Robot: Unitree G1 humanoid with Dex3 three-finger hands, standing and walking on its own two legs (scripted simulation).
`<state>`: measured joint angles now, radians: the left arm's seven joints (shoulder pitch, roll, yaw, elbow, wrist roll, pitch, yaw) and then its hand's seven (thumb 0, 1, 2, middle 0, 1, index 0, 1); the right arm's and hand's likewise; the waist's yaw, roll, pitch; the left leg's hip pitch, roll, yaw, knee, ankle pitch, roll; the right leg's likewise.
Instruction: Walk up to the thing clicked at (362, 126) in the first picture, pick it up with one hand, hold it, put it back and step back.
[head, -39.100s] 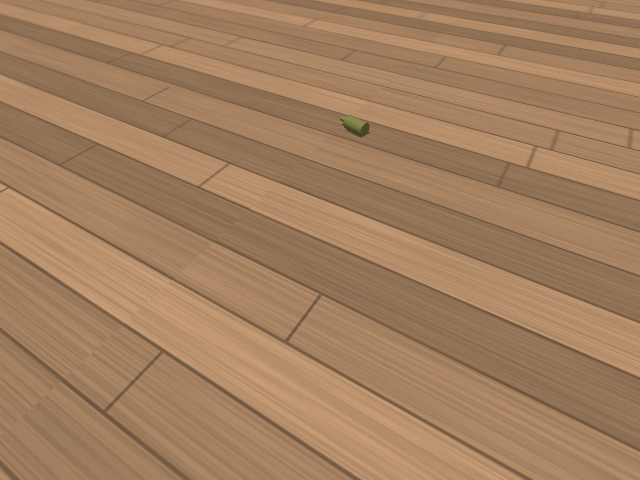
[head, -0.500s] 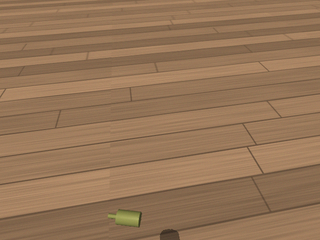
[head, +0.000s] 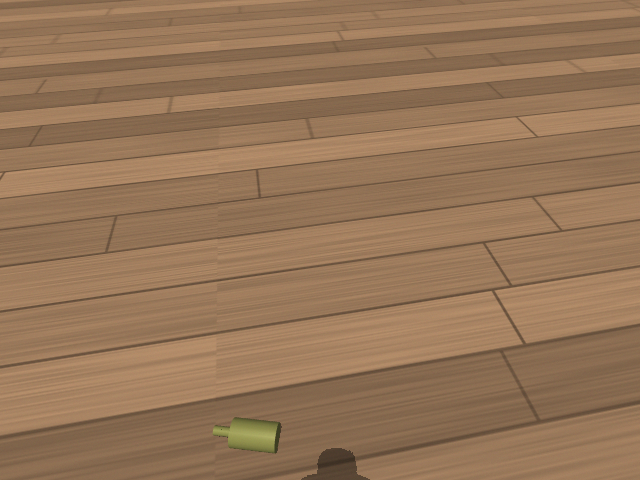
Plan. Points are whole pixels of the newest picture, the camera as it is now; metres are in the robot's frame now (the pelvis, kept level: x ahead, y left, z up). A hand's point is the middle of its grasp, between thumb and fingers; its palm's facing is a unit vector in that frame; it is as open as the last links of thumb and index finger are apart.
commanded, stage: stand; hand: left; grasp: from above
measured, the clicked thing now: (245, 433) +0.44 +0.26 -0.74
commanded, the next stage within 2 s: step back in 0.80 s
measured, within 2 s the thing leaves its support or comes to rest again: neither
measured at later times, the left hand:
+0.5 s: hand out of the picture +0.08 +0.24 -0.16, palm faces +0.01 -0.94 -0.34, open 7.4 cm
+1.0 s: hand out of the picture +0.08 +0.27 -0.17, palm faces +0.00 -0.93 -0.37, open 7.4 cm
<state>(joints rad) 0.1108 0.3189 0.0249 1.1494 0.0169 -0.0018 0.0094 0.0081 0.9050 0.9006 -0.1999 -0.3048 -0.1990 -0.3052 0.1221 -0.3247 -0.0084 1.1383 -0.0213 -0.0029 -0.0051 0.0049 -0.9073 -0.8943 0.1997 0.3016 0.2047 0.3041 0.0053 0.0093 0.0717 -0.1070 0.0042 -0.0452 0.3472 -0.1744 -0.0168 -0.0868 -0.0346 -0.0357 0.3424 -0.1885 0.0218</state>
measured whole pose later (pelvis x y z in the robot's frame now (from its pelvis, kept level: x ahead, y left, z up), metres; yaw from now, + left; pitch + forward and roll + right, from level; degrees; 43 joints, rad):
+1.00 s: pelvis -0.02 +0.01 -0.01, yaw +1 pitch -2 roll +0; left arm 0.06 0.36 0.07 1.02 0.02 0.03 0.01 0.01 0.90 0.90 -0.20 -0.30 -0.20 -0.31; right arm 0.09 -0.39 -0.05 1.01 0.00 0.04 0.02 0.00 -0.91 -0.89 0.20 0.30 0.20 0.30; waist -0.02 0.00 0.17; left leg -0.32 -0.04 -0.04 0.79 -0.43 0.04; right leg -0.23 -0.06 -0.04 0.51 -0.24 0.01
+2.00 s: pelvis -0.21 +0.09 -0.01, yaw -1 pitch -2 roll -2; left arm 0.14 0.40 0.08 0.81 0.01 0.08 0.01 0.01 0.91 0.90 -0.20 -0.30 -0.20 -0.30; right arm 0.17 -0.34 -0.03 0.87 -0.04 0.02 -0.01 0.01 -0.90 -0.89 0.20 0.30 0.21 0.30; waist 0.01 -0.06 0.16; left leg -0.25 0.01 -0.04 0.56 -0.28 0.02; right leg -0.49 0.13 0.17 1.18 -0.49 -0.01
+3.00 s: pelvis -0.56 +0.03 -0.03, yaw -4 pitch -2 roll -1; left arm 0.21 0.42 0.09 0.84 0.02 0.08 0.00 0.01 0.91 0.90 -0.20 -0.30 -0.20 -0.30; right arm 0.09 -0.38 -0.04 0.78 -0.04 0.02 -0.02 0.01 -0.90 -0.89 0.20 0.30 0.21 0.30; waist 0.04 -0.06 0.17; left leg -0.41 0.07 0.03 0.62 -0.18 0.01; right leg -0.31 0.01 0.11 0.93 -0.50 0.04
